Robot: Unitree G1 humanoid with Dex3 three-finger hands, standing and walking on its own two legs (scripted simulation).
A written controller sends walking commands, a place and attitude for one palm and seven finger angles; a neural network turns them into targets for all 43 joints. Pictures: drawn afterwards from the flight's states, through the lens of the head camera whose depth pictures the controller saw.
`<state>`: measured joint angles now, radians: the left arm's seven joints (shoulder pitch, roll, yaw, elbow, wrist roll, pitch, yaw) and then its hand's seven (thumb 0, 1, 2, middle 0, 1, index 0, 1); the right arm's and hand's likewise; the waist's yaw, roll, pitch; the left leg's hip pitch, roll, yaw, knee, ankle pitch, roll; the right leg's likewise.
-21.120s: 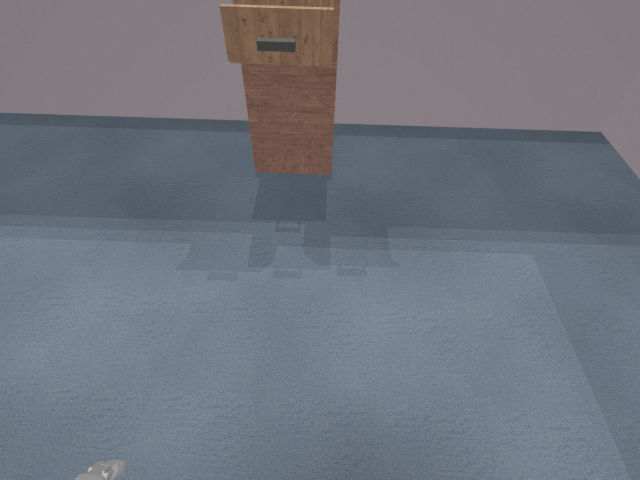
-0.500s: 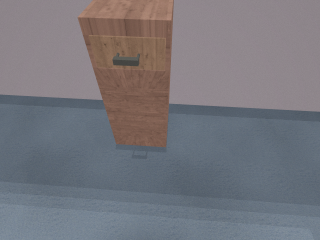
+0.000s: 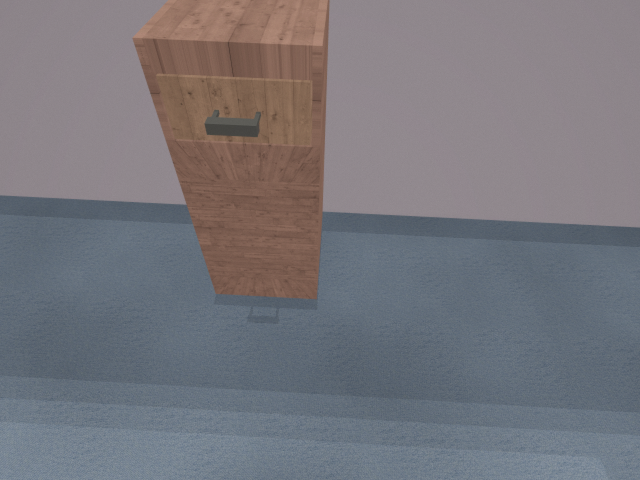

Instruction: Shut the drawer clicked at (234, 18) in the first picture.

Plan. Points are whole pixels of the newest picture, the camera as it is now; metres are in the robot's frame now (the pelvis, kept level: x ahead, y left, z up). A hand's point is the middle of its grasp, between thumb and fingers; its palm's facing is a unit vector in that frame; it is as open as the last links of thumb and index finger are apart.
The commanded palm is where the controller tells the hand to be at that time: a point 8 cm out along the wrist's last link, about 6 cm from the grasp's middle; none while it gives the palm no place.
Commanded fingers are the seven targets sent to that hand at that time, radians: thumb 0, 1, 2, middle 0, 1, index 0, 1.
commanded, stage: look to check the result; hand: left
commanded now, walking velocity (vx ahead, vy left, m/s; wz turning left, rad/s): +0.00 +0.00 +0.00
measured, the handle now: (234, 120) +0.82 +0.24 +0.00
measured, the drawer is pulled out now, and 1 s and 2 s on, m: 0.00 0.00 0.00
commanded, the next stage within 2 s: stand and wait in 0.50 s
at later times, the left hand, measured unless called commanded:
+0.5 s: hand out of the picture -0.03 +0.16 -0.18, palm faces +0.06 -0.98 -0.18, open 7.4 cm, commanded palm none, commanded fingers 0.00 0.90 0.90 -0.20 -0.30 -0.20 -0.30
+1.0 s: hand out of the picture -0.02 +0.17 -0.17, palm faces +0.05 -0.98 -0.20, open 7.4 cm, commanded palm none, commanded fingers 0.00 0.90 0.90 -0.20 -0.30 -0.20 -0.30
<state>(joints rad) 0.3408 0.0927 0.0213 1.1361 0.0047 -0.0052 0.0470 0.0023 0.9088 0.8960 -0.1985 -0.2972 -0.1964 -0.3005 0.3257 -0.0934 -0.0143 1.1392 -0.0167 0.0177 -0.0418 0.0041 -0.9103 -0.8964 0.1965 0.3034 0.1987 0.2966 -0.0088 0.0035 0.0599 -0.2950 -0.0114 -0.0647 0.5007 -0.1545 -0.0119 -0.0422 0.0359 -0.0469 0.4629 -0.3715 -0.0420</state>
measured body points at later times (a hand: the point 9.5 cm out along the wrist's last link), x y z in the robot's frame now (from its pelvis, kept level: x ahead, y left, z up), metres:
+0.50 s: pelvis +0.01 +0.00 +0.00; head +0.02 +0.00 +0.45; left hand -0.03 +0.21 -0.16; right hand +0.00 -0.22 -0.16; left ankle +0.07 +0.13 -0.73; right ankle -0.07 -0.09 -0.73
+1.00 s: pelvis +0.00 +0.00 +0.00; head +0.02 +0.00 +0.45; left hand -0.02 +0.22 -0.16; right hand -0.01 -0.22 -0.16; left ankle +0.07 +0.13 -0.73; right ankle -0.07 -0.09 -0.73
